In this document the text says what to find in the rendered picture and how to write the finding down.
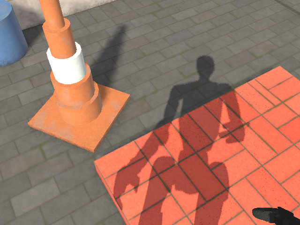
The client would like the right robot hand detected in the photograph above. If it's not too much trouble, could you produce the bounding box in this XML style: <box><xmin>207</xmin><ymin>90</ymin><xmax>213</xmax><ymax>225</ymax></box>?
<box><xmin>252</xmin><ymin>206</ymin><xmax>300</xmax><ymax>225</ymax></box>

